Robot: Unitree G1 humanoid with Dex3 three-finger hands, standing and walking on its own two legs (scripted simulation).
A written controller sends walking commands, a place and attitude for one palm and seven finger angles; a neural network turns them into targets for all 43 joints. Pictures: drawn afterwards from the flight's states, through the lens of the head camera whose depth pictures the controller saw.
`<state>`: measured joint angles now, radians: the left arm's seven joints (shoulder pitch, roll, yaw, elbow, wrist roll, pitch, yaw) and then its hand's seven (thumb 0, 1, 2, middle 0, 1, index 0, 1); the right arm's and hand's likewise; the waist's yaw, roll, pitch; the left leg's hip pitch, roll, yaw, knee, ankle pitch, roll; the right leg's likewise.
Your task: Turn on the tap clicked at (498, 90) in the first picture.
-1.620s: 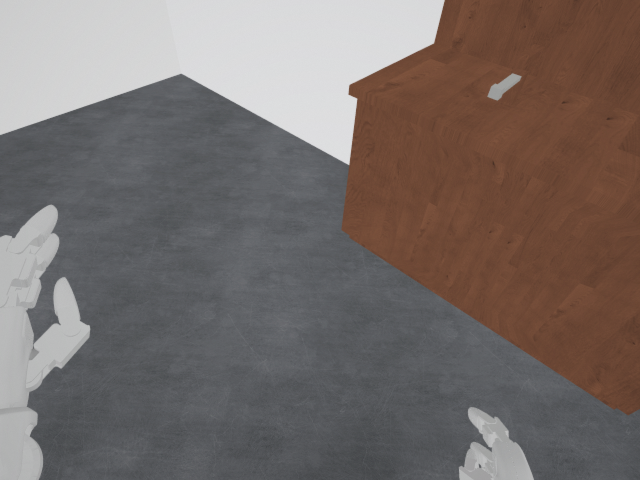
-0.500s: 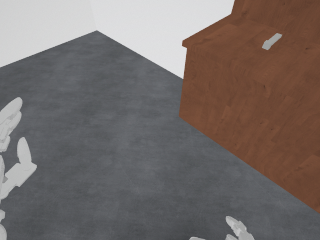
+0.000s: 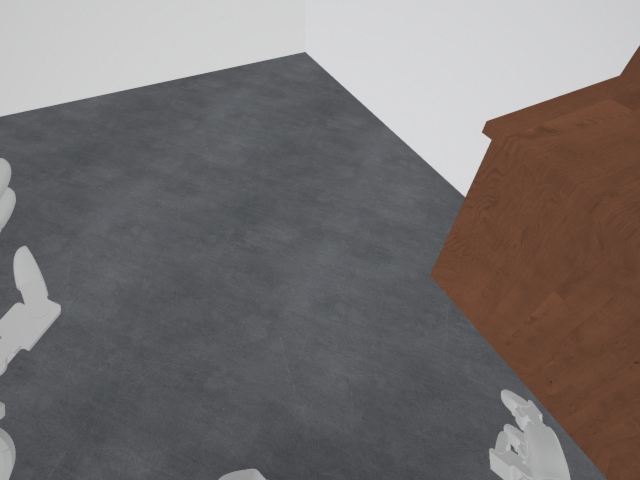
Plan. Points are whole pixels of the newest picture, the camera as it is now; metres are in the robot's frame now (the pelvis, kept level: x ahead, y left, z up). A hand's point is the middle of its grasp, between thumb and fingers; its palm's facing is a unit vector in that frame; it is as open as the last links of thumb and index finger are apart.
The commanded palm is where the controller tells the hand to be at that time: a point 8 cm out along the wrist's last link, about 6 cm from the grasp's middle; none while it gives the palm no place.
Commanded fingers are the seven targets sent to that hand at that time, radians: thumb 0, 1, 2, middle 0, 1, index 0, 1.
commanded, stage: walk to a spot facing it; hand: left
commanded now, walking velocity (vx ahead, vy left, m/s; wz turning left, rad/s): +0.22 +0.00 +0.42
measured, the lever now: out of the picture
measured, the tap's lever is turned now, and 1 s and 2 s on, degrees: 0 0 0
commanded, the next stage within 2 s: turn to face it in 0.02 s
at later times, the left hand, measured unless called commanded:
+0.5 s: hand (170, 230) +0.31 +0.18 +0.18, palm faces +0.44 -0.82 -0.36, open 7.4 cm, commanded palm +0.24 +0.23 +0.20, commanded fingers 0.00 0.90 0.90 -0.20 -0.30 -0.20 -0.30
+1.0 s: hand (299, 210) +0.34 +0.06 +0.18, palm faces +0.06 -0.86 -0.50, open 7.4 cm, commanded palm +0.29 +0.14 +0.20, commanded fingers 0.00 0.90 0.90 -0.20 -0.30 -0.20 -0.30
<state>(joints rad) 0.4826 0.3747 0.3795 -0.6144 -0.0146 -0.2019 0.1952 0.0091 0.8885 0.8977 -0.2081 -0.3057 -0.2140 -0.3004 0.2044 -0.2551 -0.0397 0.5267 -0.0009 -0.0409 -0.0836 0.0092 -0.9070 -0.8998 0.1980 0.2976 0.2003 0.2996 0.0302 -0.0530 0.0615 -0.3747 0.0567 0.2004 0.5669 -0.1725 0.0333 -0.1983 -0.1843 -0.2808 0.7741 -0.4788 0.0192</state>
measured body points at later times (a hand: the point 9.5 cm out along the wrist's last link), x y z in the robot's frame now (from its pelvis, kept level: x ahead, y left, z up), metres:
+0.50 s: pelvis +0.08 -0.05 +0.01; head +0.10 -0.07 +0.46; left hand +0.28 +0.23 +0.20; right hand +0.27 -0.28 -0.08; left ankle +0.07 +0.08 -0.66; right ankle +0.13 -0.15 -0.72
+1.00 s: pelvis +0.06 -0.08 +0.00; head +0.09 -0.11 +0.45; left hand +0.33 +0.11 +0.21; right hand +0.14 -0.32 -0.11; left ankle +0.09 +0.08 -0.69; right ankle +0.07 -0.17 -0.72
